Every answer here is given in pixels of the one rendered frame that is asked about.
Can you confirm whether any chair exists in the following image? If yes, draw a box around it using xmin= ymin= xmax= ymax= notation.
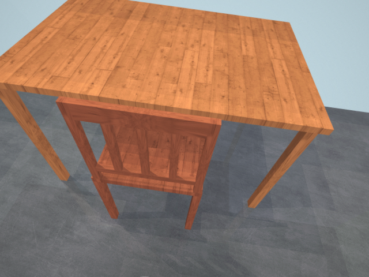
xmin=55 ymin=96 xmax=221 ymax=230

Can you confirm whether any table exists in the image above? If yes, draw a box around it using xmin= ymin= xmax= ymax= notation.
xmin=0 ymin=0 xmax=334 ymax=208

